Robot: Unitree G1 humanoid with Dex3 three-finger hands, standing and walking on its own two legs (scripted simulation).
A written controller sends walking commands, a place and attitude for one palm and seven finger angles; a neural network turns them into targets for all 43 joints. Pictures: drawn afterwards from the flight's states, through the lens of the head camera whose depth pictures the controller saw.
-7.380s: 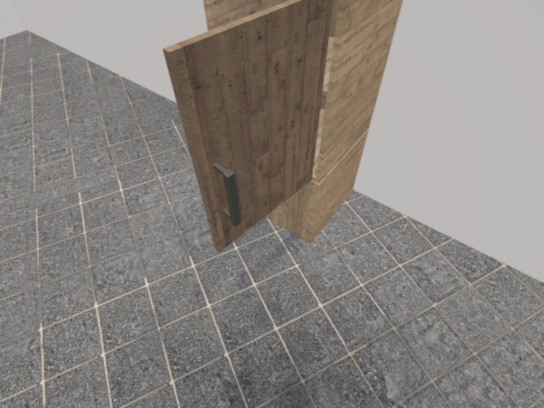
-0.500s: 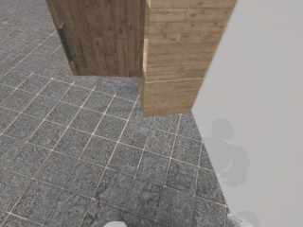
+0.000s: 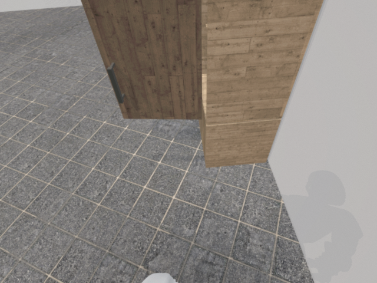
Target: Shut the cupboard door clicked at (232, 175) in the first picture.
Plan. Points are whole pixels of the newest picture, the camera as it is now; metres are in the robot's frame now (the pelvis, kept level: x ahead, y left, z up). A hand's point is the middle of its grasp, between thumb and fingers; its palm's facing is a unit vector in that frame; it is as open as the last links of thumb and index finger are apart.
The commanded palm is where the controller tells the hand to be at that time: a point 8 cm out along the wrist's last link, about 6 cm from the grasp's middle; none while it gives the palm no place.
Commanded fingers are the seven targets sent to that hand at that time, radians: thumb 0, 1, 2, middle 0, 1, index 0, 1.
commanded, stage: take the last steps up to it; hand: left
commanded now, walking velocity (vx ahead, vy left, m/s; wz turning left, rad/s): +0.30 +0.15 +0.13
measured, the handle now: (117, 83) +0.90 +0.38 -0.11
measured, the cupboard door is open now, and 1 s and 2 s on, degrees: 82 82 82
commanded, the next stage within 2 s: come to a stop and stand still in 0.98 s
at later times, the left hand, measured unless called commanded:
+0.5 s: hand out of the picture +0.13 +0.29 -0.18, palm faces +0.12 -0.97 -0.20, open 7.3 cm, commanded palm none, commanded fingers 0.00 0.90 0.90 -0.20 -0.30 -0.20 -0.30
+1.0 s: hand (108, 197) +0.37 +0.29 -0.16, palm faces +0.03 -0.97 -0.22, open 7.2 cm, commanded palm none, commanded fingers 0.00 0.90 0.90 -0.20 -0.30 -0.20 -0.30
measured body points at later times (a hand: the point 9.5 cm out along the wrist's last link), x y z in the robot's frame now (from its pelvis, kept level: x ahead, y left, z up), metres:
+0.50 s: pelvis +0.16 +0.11 -0.01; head +0.19 +0.12 +0.44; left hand +0.12 +0.34 -0.17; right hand +0.28 -0.11 -0.15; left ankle +0.20 +0.21 -0.74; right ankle +0.12 -0.02 -0.65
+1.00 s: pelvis +0.34 +0.10 +0.01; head +0.37 +0.09 +0.46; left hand +0.37 +0.34 -0.14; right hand +0.35 -0.13 -0.15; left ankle +0.36 +0.24 -0.68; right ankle +0.33 +0.01 -0.74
